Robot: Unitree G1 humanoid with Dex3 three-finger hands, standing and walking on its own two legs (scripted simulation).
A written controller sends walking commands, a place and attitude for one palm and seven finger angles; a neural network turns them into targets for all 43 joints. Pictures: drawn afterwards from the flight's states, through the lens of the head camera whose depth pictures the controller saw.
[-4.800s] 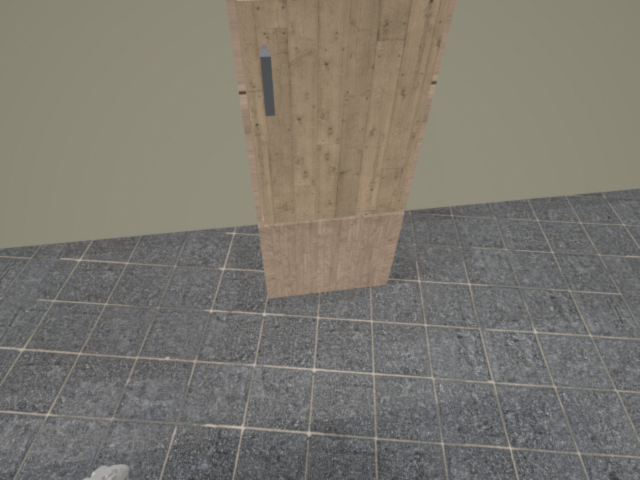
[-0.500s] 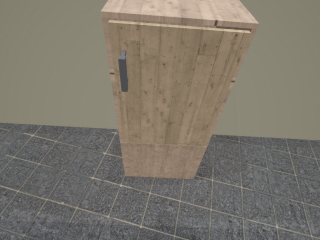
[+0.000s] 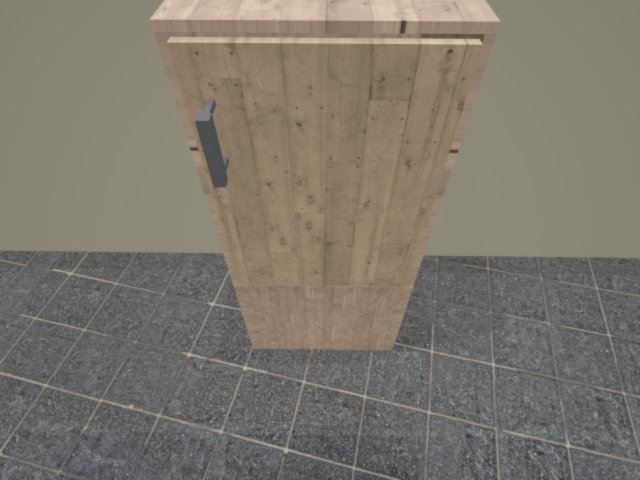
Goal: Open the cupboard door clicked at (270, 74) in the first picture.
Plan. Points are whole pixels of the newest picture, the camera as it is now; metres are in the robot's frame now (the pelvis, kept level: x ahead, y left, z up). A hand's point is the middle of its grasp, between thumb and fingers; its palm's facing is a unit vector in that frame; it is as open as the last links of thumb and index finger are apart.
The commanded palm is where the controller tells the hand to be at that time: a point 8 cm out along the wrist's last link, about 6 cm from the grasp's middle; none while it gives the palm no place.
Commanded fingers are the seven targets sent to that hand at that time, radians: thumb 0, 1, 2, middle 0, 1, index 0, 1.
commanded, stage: come to a stop and stand still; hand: left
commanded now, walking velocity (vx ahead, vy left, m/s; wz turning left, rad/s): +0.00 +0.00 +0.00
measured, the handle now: (215, 144) +0.57 +0.19 +0.10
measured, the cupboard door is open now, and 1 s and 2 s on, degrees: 0 0 0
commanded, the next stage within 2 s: look again from close up in 0.36 s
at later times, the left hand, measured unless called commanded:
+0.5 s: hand out of the picture -0.02 +0.17 -0.17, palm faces +0.01 -0.99 -0.17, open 7.4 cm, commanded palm none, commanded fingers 0.00 0.90 0.90 -0.20 -0.30 -0.20 -0.30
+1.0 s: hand out of the picture +0.01 +0.21 -0.17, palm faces -0.02 -0.98 -0.20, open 7.4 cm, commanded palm none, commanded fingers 0.00 0.90 0.90 -0.20 -0.30 -0.20 -0.30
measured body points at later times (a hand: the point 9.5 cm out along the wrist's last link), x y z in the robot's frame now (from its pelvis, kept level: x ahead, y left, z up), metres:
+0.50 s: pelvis +0.01 +0.01 +0.01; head +0.02 +0.01 +0.46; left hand -0.02 +0.22 -0.16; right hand +0.01 -0.21 -0.15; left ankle -0.01 +0.13 -0.74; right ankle +0.00 -0.09 -0.74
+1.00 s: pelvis -0.01 +0.04 +0.00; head +0.01 +0.04 +0.45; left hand +0.01 +0.27 -0.15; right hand -0.03 -0.17 -0.16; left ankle -0.01 +0.14 -0.74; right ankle +0.00 -0.08 -0.74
